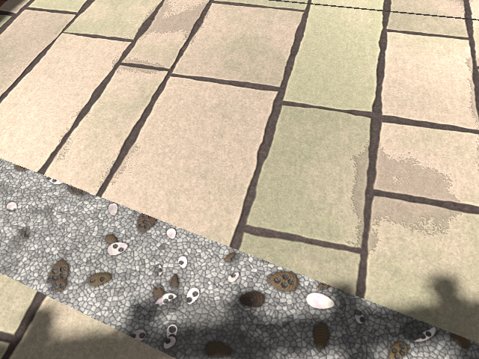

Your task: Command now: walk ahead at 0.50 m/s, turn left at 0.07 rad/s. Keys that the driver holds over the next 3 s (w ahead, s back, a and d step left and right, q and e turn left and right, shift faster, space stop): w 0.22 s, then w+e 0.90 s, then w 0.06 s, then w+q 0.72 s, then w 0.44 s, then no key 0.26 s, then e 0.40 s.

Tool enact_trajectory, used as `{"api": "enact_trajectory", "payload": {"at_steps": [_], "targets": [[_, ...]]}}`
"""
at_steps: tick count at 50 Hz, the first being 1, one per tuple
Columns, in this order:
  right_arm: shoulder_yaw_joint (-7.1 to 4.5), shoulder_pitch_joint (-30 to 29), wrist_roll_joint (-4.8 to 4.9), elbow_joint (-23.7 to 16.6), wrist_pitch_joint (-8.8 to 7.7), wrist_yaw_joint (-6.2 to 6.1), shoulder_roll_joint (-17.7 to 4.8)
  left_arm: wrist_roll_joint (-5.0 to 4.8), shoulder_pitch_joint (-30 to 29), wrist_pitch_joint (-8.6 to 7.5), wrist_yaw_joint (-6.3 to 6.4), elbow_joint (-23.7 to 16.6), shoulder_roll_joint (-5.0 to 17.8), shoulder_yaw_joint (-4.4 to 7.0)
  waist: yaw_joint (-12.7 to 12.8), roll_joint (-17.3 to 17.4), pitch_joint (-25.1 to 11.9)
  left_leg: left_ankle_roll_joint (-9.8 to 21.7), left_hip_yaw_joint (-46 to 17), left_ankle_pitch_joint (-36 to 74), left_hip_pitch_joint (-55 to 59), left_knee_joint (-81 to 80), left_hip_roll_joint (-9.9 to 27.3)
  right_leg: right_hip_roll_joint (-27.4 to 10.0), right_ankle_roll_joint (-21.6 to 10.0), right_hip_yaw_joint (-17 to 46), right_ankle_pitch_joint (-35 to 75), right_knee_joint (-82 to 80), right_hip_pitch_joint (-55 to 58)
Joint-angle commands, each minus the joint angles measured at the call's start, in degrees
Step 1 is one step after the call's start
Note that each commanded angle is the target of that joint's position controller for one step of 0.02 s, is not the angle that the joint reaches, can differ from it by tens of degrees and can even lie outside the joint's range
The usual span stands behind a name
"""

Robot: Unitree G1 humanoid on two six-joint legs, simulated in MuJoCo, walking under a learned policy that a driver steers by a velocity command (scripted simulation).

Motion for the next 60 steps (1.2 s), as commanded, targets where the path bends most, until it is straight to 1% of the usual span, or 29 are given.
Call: {"api": "enact_trajectory", "payload": {"at_steps": [1, 3, 5, 9, 12, 14, 20, 23, 24, 25, 26, 27, 28, 29, 30, 31, 32, 34, 36, 40, 46, 49, 50, 51, 52, 53, 55, 57, 60], "targets": [[-1.00, 3.07, -0.51, -1.77, 1.17, 0.66, -4.23, -0.70, 3.62, -1.59, -0.05, -0.70, 6.69, 1.52, -0.86, -6.30, -1.33, -1.32, -1.50, 3.09, -7.18, -3.55, 3.75, -15.27, -7.93, 16.19, 12.09, -14.19, 6.36], [-0.60, -0.50, -1.14, -2.52, 1.59, 1.45, -2.96, -0.84, 5.54, -1.38, 0.25, 0.70, 7.97, 2.00, -0.13, -5.62, -0.66, -2.47, 1.13, 6.95, -10.81, -5.88, 5.34, -15.06, -8.91, 14.40, 13.76, -16.29, 7.54], [-0.42, -4.59, -0.73, -3.31, 1.55, 1.77, -2.59, -0.57, 6.85, -1.17, 0.23, 1.10, 7.93, 1.97, 0.98, -4.61, -0.42, -3.36, 3.18, 12.21, -13.40, -8.06, 6.34, -13.80, -8.74, 11.65, 14.91, -16.91, 8.57], [-1.79, -12.84, -0.35, -5.26, 0.59, 1.80, -4.53, -0.56, 13.80, -2.12, 0.77, 4.94, 6.95, 1.82, 2.88, -5.78, 2.25, -2.72, 0.56, 19.81, -26.11, -11.58, 8.31, -14.71, -8.35, 12.78, 14.19, -15.72, 18.29], [-1.84, -16.95, -0.85, -5.67, -0.39, 1.69, -4.18, -0.46, 12.66, -2.92, 1.61, 5.80, 8.55, 2.26, 2.86, -4.36, 3.33, -3.33, 1.75, 29.21, -21.70, -21.61, 7.55, -12.60, -7.18, 10.55, 12.08, -13.85, 15.07], [-1.44, -19.56, -1.18, -6.18, -0.68, 2.00, -2.56, -0.49, 12.74, -2.90, 2.19, 6.16, 7.10, 1.77, 3.64, -4.37, 2.67, -3.39, 2.34, 35.94, -18.23, -25.46, 7.45, -12.02, -7.14, 11.01, 10.64, -10.30, 13.42], [-0.83, -26.30, 0.26, -8.06, -1.43, 2.94, -1.82, 1.76, 14.81, -1.53, 3.66, 5.93, 6.79, 1.83, 7.90, -4.17, 5.61, -2.76, 1.01, 40.59, -15.15, -37.23, 8.20, -11.92, -6.34, 16.33, 3.55, 3.17, 12.81], [-0.83, -20.64, 0.48, -5.65, -2.16, 1.79, -2.42, 1.93, 15.43, -0.41, 3.90, 5.71, 6.61, 1.76, 7.25, -2.42, 3.38, -2.50, -0.02, 42.52, -3.47, -45.81, 8.66, -8.80, -4.89, 16.64, 6.31, 14.07, 12.99], [-1.36, -14.32, -0.01, -3.15, -2.51, 1.14, -3.84, 1.97, 15.81, 0.01, 3.70, 6.10, 7.31, 2.00, 5.04, -0.81, 0.66, -2.31, 1.50, 41.38, 2.72, -46.87, 7.94, -7.71, -4.90, 16.32, 10.13, 22.82, 13.28], [-2.30, -2.55, -1.04, 0.93, -3.14, 0.52, -5.73, 1.24, 14.94, 0.53, 3.44, 6.32, 7.94, 2.28, -0.68, 2.66, -3.90, -2.50, 4.23, 44.49, 16.48, -48.85, 7.14, -4.77, -3.98, 13.57, 10.24, 37.77, 8.28], [-3.24, 7.00, -2.11, 4.02, -3.47, 0.45, -8.42, -0.52, 16.51, 0.62, 3.34, 7.19, 6.03, 2.29, -4.26, 6.38, -8.87, -1.98, 1.72, 52.28, 32.87, -42.45, 11.54, -0.51, -2.58, 10.95, -10.48, 56.68, -4.97], [-2.93, 12.38, -2.55, 4.43, -3.92, 1.23, -9.55, -3.52, 27.01, 0.76, 3.74, 8.73, 1.51, 1.96, 0.07, 15.01, -19.61, 0.28, -6.08, 83.85, 55.17, -19.29, 23.82, 2.51, -0.48, 9.86, -40.86, 78.68, -24.23], [-3.18, 14.68, 0.16, 3.46, -3.12, 2.22, -8.87, -4.05, 26.12, 0.38, 4.77, 7.96, 4.71, 1.85, -2.99, 12.11, -27.81, 3.37, -13.59, 75.98, 59.19, -19.24, 29.89, -0.94, -0.42, 10.13, -35.90, 82.96, -32.95], [-3.85, 10.74, 0.40, 2.42, -2.51, 1.69, -9.67, -2.51, 20.80, 0.60, 4.76, 6.79, 5.45, 1.78, -3.51, 12.17, -25.69, 7.16, -20.20, 38.89, 49.45, -30.71, 31.49, -3.07, 0.36, 7.29, -27.74, 82.63, -36.57], [-2.10, 1.80, -0.70, -0.64, -2.38, 0.64, -3.46, 0.09, 10.95, 1.17, 3.72, 5.78, 6.61, 2.13, -3.19, 1.37, -13.65, 5.36, -14.74, 15.45, 32.40, -40.95, 25.18, -5.54, 0.44, 5.87, -16.25, 73.85, -34.41], [-2.29, -0.32, -1.25, -0.54, -2.75, -0.44, -5.50, 0.98, 7.63, 1.90, 2.29, 3.60, 5.22, 2.15, -1.84, 9.51, -9.86, 8.50, -17.76, 13.96, 24.00, -43.12, 28.08, -6.23, 0.84, 4.55, -12.96, 74.15, -33.25], [-1.74, -0.61, -0.52, 0.30, -3.47, -0.72, -3.30, 2.50, 4.45, 2.64, 1.51, 3.48, 4.70, 2.19, -0.90, 5.27, -5.63, 7.52, -14.48, 21.15, 16.05, -43.77, 26.32, -8.22, 0.70, 6.72, -9.36, 70.04, -30.43], [-1.63, -2.46, 0.21, 2.16, -4.95, -0.51, -3.25, 1.22, 1.03, 3.79, -0.40, 2.16, 2.03, 1.89, 3.24, 4.59, 1.73, 3.88, -4.57, 17.96, 3.03, -50.42, 19.79, -8.98, 2.21, 6.42, -2.66, 52.63, -24.24], [-1.27, -1.39, 0.50, 3.13, -6.02, -0.72, -1.86, 1.87, 0.18, 3.59, -1.59, 1.83, 0.64, 1.53, 3.64, 5.96, 0.72, 4.94, 0.77, 28.08, 5.09, -50.67, 17.86, -8.09, 2.44, 5.21, 4.03, 42.75, -22.01], [-1.13, 0.21, 0.88, 3.75, -5.64, -0.73, -1.36, 0.75, -7.53, 3.05, -2.60, -0.43, -1.01, 0.20, 2.46, 4.17, 0.24, 4.42, 8.42, 33.52, 10.48, -51.54, 17.19, -7.76, 0.41, 1.71, 10.96, 23.93, -18.23], [-1.78, 7.44, 0.19, 5.61, -2.96, -1.63, -4.24, 1.30, -18.57, 3.01, -3.06, -4.46, 0.70, 0.25, -1.25, 0.81, 2.11, 2.95, 13.38, 38.91, 24.78, -47.43, 19.08, -5.18, -2.98, -3.50, 1.28, 13.86, -19.29], [-2.20, 8.18, -0.12, 5.57, -1.57, -1.77, -6.79, 1.71, -11.09, 2.55, -2.21, -2.53, 2.89, 1.50, 1.84, 1.85, -3.43, 2.35, 17.10, 57.71, 26.13, -29.47, 18.48, 1.07, -5.87, -6.47, -6.21, 9.64, -6.64], [-2.19, 7.20, 0.14, 4.70, -1.19, -1.65, -7.22, 2.16, -1.30, 2.09, -1.47, 0.34, 5.04, 2.69, 6.26, -0.03, -8.57, 0.61, 18.55, 52.41, 19.26, -16.07, 17.52, 1.00, -8.19, -3.31, -4.38, 5.13, 6.76], [-1.21, 7.39, 1.06, 1.37, -1.44, -0.96, -3.52, 2.85, 6.13, 2.03, -0.40, 1.25, 11.75, 4.69, 8.06, -9.05, -16.06, -2.17, 19.47, 26.36, 1.34, 4.22, 13.57, -13.74, -13.69, 18.06, -12.12, 1.79, 24.34], [-1.36, 3.59, 0.41, -2.72, -1.97, -0.01, -2.71, 0.50, 4.63, 2.84, -0.20, -0.10, 15.90, 5.42, 6.10, -15.31, -17.95, -4.76, 11.38, -12.50, -17.97, 18.91, 1.25, -25.45, -20.11, 47.24, -9.13, -8.49, 31.75], [-1.94, -3.25, -0.52, -3.77, -2.24, 0.01, -5.79, -0.26, 4.81, 3.59, 0.33, 0.78, 14.44, 5.21, 7.48, -5.66, -10.46, -4.12, 3.92, -8.17, -24.38, 18.07, 5.09, -23.15, -18.36, 38.41, -4.79, -8.46, 28.12], [-1.50, -1.80, 0.54, -2.94, -2.87, 0.21, -3.84, -0.61, -1.44, 3.26, 0.76, 1.00, 9.29, 3.90, 1.72, -1.46, -0.57, -3.81, 3.40, -1.51, -18.65, 7.11, 9.05, -17.63, -13.60, 25.56, 6.23, -9.97, 12.64], [-1.28, 1.37, -1.21, -1.63, -0.99, 0.27, -2.65, -0.82, -5.02, 1.97, 1.07, 0.28, 7.18, 3.10, -1.83, -2.23, -1.00, -4.89, 3.41, 0.27, -10.47, 1.83, 9.73, -13.03, -11.56, 18.71, 14.24, -11.10, 5.87], [-1.24, 0.51, -1.10, -1.66, 0.18, 0.82, -1.61, -0.91, -2.28, 0.27, 0.72, 1.52, 7.45, 3.07, -2.14, -2.87, -2.28, -5.69, 5.00, 5.54, -9.77, -3.38, 9.08, -11.31, -11.00, 14.91, 18.75, -13.09, 5.19]]}}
